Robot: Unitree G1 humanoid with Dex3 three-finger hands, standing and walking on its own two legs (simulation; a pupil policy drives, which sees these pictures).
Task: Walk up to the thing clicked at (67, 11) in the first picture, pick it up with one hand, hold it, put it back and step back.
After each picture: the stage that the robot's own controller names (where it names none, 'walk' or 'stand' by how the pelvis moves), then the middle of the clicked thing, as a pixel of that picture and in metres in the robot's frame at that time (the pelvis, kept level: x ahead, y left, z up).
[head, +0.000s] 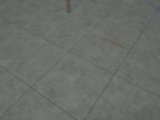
stand; (67, 4) +2.14 +0.25 -0.65
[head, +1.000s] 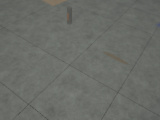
walk; (69, 15) +2.01 +0.19 -0.65
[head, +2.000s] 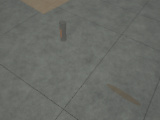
walk; (63, 31) +1.41 +0.23 -0.64
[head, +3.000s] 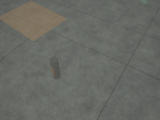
walk; (55, 69) +0.91 +0.25 -0.65
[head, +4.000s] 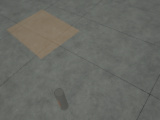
walk; (61, 100) +0.58 +0.25 -0.63
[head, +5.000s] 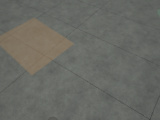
stand; out of the picture +0.38 +0.23 -0.64
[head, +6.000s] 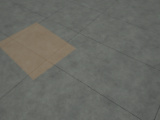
stand; out of the picture +0.36 +0.23 -0.65
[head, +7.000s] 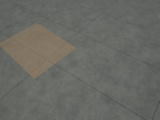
stand; out of the picture +0.39 +0.23 -0.66
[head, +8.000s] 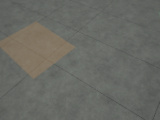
stand; out of the picture +0.37 +0.23 -0.66
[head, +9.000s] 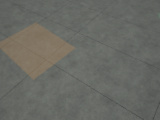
stand; out of the picture +0.37 +0.23 -0.66
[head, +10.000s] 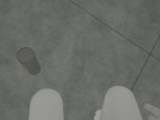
go down; (30, 63) +0.45 +0.23 -0.34
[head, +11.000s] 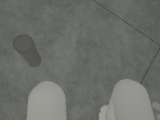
go down; (29, 53) +0.46 +0.24 -0.27
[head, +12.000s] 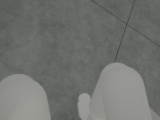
close in; out of the picture +0.45 +0.28 -0.17
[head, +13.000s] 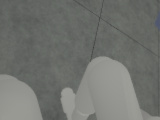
close; out of the picture +0.45 +0.29 -0.16
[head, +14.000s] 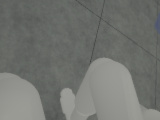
lift; out of the picture +0.41 +0.29 -0.16
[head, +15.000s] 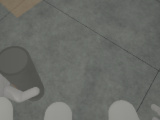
lift; (26, 79) +0.33 +0.19 +0.01
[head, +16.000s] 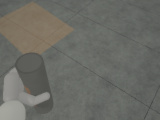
hold; (38, 87) +0.31 +0.17 +0.02
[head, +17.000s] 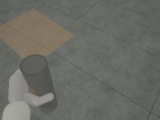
hold; (42, 88) +0.32 +0.16 +0.03
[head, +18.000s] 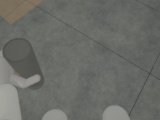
crouch; (28, 69) +0.38 +0.19 -0.03
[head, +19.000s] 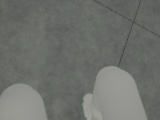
lower; out of the picture +0.49 +0.26 -0.08
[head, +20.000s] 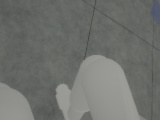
lower; out of the picture +0.46 +0.29 -0.17
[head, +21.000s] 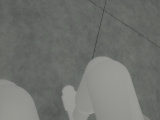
lower; out of the picture +0.44 +0.28 -0.17
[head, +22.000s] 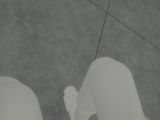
lower; out of the picture +0.43 +0.29 -0.16
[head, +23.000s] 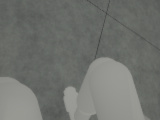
lower; out of the picture +0.43 +0.28 -0.17
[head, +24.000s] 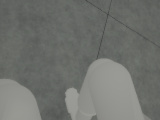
open; out of the picture +0.44 +0.26 -0.17
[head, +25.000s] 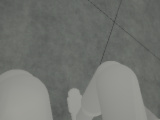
stand; out of the picture +0.43 +0.26 -0.18
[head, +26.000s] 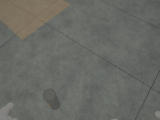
stand; (52, 100) +0.41 +0.19 -0.51
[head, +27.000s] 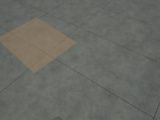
stand; out of the picture +0.39 +0.19 -0.60
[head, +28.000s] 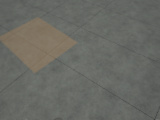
stand; out of the picture +0.38 +0.18 -0.60
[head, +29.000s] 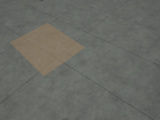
stand; out of the picture +0.41 +0.18 -0.65
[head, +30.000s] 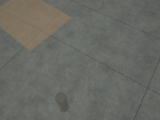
walk; (62, 103) +0.44 +0.16 -0.63
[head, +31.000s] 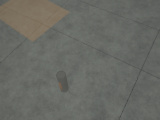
walk; (62, 82) +0.63 +0.19 -0.63
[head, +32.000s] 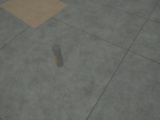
walk; (58, 56) +0.94 +0.29 -0.62
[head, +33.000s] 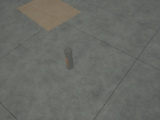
stand; (69, 59) +0.99 +0.19 -0.65
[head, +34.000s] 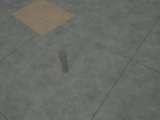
stand; (63, 62) +1.00 +0.23 -0.66
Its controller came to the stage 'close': yes
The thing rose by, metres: 0.69
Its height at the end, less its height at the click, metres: +0.00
